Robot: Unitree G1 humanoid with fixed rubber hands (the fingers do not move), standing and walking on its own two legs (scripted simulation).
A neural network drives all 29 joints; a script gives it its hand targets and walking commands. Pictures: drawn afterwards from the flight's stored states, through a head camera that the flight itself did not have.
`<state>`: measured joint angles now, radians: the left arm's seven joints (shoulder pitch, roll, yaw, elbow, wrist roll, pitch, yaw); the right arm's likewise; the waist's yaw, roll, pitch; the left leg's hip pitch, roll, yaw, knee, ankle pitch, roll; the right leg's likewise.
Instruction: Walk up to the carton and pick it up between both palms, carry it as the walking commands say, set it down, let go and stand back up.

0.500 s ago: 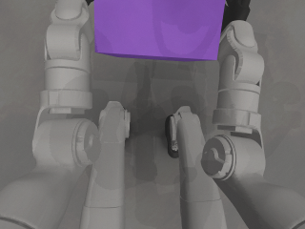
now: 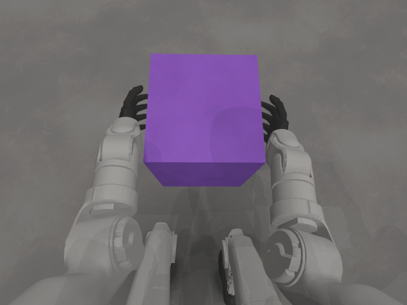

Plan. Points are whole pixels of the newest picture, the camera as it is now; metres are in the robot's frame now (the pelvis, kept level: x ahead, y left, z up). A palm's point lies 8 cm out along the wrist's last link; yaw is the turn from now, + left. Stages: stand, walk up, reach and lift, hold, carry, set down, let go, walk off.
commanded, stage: reach and lift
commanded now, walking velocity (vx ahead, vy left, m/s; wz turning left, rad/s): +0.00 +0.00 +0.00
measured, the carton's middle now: (202, 130) +0.46 +0.00 -0.08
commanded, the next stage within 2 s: none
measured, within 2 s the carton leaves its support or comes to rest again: neither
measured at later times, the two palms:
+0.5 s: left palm (131, 121) +0.42 +0.14 +0.03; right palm (296, 130) +0.41 -0.15 +0.04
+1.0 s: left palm (117, 114) +0.39 +0.14 +0.11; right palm (322, 118) +0.39 -0.15 +0.13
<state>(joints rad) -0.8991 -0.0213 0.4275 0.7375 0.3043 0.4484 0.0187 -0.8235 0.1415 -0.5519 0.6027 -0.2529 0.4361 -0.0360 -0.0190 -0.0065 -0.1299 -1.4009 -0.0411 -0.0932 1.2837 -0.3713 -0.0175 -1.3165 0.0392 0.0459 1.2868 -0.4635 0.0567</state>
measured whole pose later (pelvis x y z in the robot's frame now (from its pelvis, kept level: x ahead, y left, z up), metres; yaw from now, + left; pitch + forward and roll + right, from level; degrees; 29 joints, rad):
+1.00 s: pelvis +0.06 +0.00 +0.13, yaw +0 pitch +11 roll -1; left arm -0.42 -0.15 0.35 0.47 0.31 0.44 -0.01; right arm -0.42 0.21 -0.38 0.44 -0.28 0.44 0.02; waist -0.03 -0.03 -0.06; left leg -0.59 -0.02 -0.06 0.60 -0.21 -0.01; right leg -0.52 0.02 0.08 0.60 -0.27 0.04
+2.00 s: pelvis +0.08 -0.01 +0.15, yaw +0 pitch -6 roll +0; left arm -0.27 -0.15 0.20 0.22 0.29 0.77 0.01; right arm -0.30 0.16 -0.23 0.23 -0.25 0.75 0.03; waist -0.02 -0.02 0.04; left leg -0.10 -0.01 -0.05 0.35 -0.16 -0.01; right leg -0.04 0.00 0.10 0.35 -0.22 0.02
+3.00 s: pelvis +0.07 -0.01 +0.15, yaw +0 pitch -6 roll +0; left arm -0.25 -0.15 0.19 0.21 0.29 0.79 0.01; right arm -0.28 0.16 -0.22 0.23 -0.26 0.77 0.03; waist -0.01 -0.02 0.01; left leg -0.11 -0.01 -0.06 0.37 -0.15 -0.01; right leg -0.05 0.00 0.10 0.38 -0.22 0.02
